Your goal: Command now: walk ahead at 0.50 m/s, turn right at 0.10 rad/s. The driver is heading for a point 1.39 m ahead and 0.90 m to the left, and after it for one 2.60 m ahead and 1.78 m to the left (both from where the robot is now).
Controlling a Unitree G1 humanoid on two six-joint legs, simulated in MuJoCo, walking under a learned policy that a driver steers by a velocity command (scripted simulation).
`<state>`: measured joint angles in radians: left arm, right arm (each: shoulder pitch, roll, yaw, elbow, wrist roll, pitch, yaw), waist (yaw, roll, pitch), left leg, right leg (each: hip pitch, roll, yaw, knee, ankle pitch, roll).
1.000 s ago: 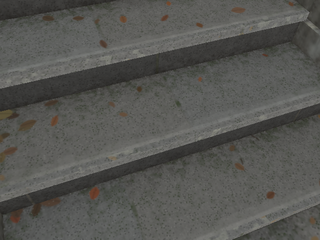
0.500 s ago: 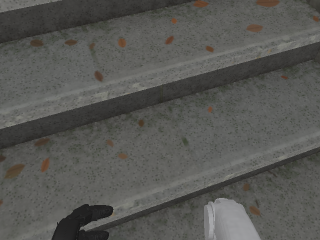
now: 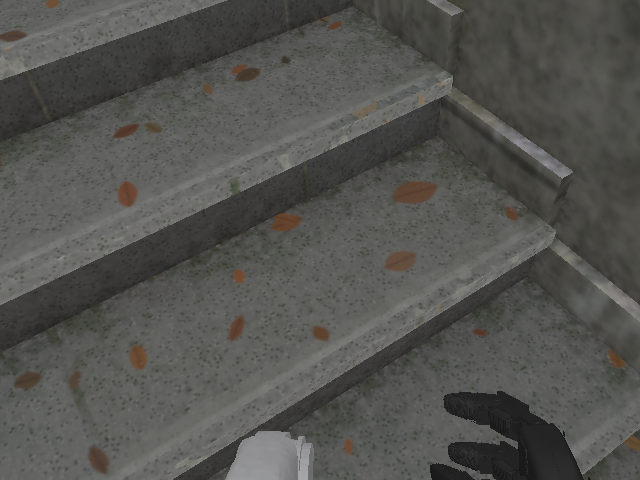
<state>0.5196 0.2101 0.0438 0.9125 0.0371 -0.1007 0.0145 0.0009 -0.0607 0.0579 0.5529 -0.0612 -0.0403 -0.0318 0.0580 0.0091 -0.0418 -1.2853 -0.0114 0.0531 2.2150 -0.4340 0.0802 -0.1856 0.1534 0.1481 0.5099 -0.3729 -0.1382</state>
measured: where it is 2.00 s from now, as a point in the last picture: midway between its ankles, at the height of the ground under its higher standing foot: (80, 144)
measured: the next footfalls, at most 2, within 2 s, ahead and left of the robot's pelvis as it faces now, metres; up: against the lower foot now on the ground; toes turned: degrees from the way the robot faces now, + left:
left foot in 0.16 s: +0.30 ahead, +0.09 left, +0.17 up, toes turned +5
right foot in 0.80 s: +0.71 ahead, +0.03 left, +0.34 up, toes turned +22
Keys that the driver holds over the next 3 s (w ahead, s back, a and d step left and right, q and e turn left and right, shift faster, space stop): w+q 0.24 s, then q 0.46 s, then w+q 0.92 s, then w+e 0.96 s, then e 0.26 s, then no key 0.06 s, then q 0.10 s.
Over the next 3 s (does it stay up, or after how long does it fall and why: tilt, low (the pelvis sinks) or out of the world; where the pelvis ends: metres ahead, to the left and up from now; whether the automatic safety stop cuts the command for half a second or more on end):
stays up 1.36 0.95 0.86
